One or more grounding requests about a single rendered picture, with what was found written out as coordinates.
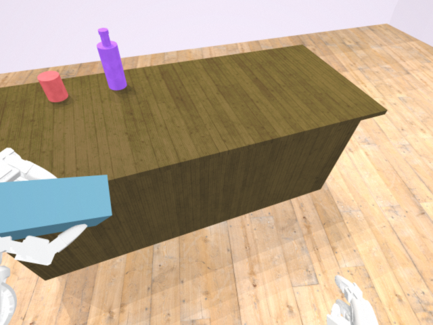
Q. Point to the right robot hand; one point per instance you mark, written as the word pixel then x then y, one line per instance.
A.
pixel 360 311

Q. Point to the left robot hand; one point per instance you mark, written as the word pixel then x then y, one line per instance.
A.
pixel 32 249

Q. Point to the robot left forearm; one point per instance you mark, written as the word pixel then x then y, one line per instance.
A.
pixel 8 299

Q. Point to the sponge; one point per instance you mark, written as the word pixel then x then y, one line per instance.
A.
pixel 47 206

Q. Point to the table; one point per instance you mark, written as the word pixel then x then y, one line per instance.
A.
pixel 186 145

